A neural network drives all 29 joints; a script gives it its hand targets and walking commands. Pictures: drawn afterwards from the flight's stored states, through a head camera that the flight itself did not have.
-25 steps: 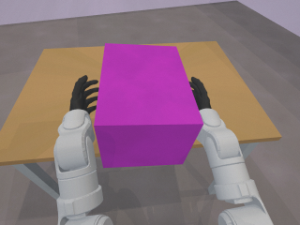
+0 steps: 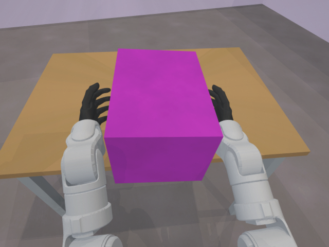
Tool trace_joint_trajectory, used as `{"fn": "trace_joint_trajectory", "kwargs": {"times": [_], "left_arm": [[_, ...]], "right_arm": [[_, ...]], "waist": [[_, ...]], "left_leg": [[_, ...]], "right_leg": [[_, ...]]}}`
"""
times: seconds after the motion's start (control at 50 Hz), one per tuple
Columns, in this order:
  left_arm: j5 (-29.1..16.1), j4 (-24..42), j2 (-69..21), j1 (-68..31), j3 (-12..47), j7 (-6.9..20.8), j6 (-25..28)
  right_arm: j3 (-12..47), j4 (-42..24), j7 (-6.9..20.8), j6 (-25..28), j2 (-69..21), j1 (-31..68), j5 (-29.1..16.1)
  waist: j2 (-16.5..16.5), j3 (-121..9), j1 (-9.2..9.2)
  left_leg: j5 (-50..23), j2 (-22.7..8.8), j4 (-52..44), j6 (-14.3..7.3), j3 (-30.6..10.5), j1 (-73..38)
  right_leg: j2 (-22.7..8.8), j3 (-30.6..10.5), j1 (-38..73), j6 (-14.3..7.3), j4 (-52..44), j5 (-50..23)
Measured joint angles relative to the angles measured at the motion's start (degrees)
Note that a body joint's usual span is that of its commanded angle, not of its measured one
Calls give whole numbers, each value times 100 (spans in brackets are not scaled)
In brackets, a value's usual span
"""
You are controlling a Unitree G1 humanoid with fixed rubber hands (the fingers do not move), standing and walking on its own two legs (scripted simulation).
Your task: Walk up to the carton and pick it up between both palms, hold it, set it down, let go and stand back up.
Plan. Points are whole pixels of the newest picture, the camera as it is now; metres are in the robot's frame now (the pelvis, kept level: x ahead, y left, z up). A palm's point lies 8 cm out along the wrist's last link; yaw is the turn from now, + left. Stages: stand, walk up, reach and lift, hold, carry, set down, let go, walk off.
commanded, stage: hold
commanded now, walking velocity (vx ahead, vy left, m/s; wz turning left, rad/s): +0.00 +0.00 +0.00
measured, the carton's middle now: (158, 112) +0.39 +0.00 +0.14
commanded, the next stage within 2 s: none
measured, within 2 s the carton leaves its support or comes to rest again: neither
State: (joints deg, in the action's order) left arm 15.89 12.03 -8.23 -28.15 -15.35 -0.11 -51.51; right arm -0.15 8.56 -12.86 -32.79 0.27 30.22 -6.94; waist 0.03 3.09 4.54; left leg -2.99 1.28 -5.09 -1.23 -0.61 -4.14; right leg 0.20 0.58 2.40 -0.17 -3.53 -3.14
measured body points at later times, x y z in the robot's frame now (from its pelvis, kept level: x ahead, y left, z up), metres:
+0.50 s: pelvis +0.01 +0.00 +0.00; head +0.01 +0.00 +0.45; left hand +0.36 +0.14 +0.17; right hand +0.37 -0.15 +0.14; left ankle +0.01 +0.10 -0.76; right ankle +0.02 -0.12 -0.76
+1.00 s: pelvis +0.01 +0.00 +0.00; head +0.01 +0.00 +0.45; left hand +0.36 +0.14 +0.17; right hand +0.37 -0.15 +0.14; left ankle +0.01 +0.10 -0.76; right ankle +0.02 -0.12 -0.76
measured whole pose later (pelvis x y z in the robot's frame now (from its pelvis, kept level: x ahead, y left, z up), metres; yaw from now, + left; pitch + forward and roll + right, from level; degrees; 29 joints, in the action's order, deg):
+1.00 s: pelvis +0.01 +0.00 +0.00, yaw +0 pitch -4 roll +0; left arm 16.1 14.9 -8.3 -26.4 -14.9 0.1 -53.2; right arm 1.4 7.2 -13.5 -33.3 0.7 29.0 -8.2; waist 0.2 4.2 4.9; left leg -2.2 1.1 -5.1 -1.1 -0.7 -6.5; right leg 0.4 0.5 5.4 -0.3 -4.7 -2.9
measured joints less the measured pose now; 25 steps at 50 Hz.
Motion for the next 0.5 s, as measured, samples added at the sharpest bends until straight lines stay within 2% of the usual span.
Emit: {"fn": "trace_joint_trajectory", "kwargs": {"times": [0.28, 0.5], "left_arm": [[46, 361, -25, 232, 95, -36, -215], [37, 360, -17, 190, 55, 5, -251]], "right_arm": [[157, -125, -15, -56, 51, -132, -124], [169, -158, -55, -96, 54, -117, -136]], "waist": [[32, 79, 61], [14, 175, 48]], "left_leg": [[98, -2, 1, 6, 0, -243], [103, -10, 0, 14, -3, -345]], "right_leg": [[3, -7, 311, -3, -144, 19], [12, -6, 416, -12, -148, 25]]}}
